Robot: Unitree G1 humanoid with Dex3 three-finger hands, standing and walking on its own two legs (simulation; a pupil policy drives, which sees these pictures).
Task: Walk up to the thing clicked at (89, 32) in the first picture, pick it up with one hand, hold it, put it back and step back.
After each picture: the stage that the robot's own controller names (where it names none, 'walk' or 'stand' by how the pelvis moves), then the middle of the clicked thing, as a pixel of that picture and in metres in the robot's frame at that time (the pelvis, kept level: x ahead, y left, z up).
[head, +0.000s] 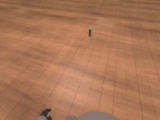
stand; (90, 32) +2.22 +0.07 -0.65
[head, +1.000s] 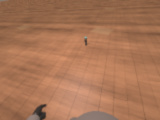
walk; (85, 41) +2.08 +0.25 -0.63
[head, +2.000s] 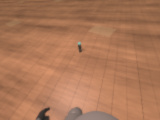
walk; (79, 47) +1.47 +0.37 -0.64
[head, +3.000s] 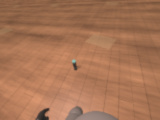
walk; (74, 65) +0.99 +0.37 -0.65
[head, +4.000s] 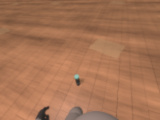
walk; (77, 80) +0.65 +0.24 -0.65
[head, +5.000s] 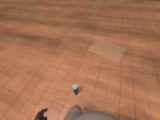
stand; (75, 89) +0.45 +0.22 -0.64
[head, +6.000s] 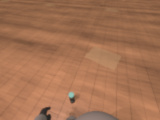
stand; (71, 98) +0.41 +0.21 -0.65
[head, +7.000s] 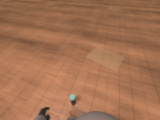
stand; (73, 100) +0.37 +0.20 -0.65
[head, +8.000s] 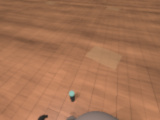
stand; (72, 96) +0.42 +0.21 -0.66
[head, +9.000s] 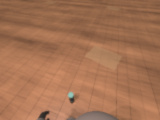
stand; (71, 98) +0.39 +0.21 -0.66
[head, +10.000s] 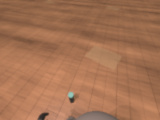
stand; (71, 97) +0.39 +0.21 -0.66
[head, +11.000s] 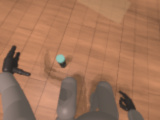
go down; (62, 62) +0.45 +0.25 -0.34
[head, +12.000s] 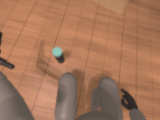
go down; (59, 56) +0.46 +0.27 -0.26
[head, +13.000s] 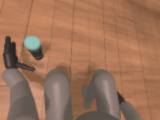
close in; (36, 50) +0.44 +0.30 -0.16
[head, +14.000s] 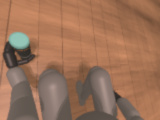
close; (23, 49) +0.44 +0.32 -0.16
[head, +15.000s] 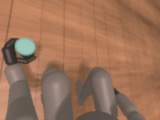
lift; (27, 51) +0.40 +0.31 -0.16
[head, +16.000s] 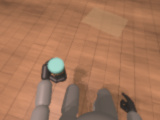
lift; (59, 72) +0.32 +0.20 +0.01
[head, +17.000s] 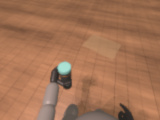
hold; (66, 77) +0.31 +0.17 +0.01
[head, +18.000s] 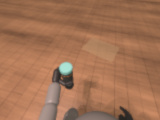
hold; (67, 77) +0.31 +0.16 +0.02
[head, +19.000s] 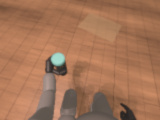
crouch; (61, 66) +0.38 +0.20 -0.03
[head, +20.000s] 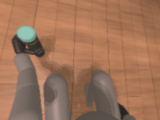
lower; (34, 45) +0.48 +0.29 -0.10
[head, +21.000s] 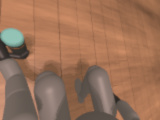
lower; (18, 47) +0.44 +0.31 -0.16
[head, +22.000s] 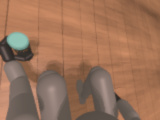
lower; (23, 50) +0.43 +0.31 -0.16
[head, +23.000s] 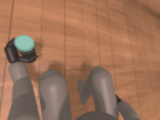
lower; (28, 52) +0.42 +0.30 -0.16
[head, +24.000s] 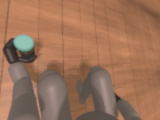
lower; (27, 52) +0.42 +0.29 -0.16
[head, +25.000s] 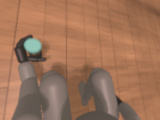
open; (35, 52) +0.43 +0.28 -0.17
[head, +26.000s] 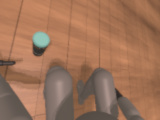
stand; (39, 46) +0.43 +0.27 -0.18
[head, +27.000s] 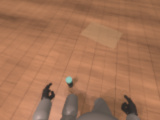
stand; (69, 82) +0.41 +0.20 -0.50
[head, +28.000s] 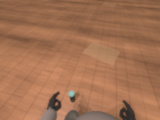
stand; (72, 96) +0.39 +0.19 -0.60
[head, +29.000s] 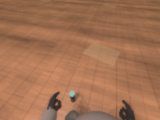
stand; (72, 96) +0.40 +0.18 -0.60
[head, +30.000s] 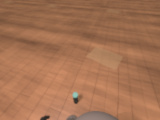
stand; (75, 98) +0.42 +0.17 -0.65
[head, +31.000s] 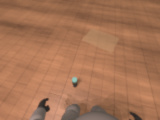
walk; (74, 82) +0.47 +0.16 -0.63
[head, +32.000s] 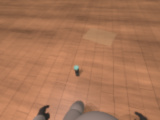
walk; (77, 71) +0.70 +0.25 -0.63
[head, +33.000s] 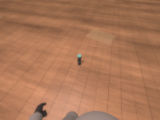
stand; (79, 60) +1.03 +0.22 -0.63
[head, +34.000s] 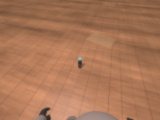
stand; (80, 63) +1.02 +0.19 -0.65
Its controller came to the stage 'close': yes
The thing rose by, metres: 0.67
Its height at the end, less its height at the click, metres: +0.00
